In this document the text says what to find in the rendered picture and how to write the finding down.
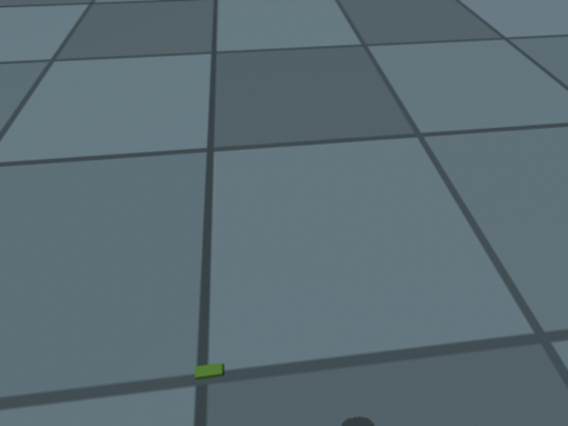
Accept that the small box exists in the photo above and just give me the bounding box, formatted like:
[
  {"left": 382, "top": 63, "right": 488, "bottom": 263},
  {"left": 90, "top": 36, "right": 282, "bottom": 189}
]
[{"left": 195, "top": 363, "right": 224, "bottom": 380}]

